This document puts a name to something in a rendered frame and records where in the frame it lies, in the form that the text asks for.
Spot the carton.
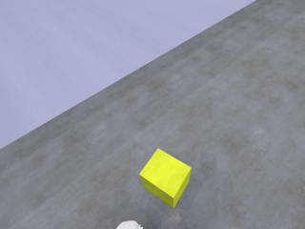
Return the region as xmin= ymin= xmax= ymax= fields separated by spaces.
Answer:
xmin=139 ymin=149 xmax=192 ymax=209

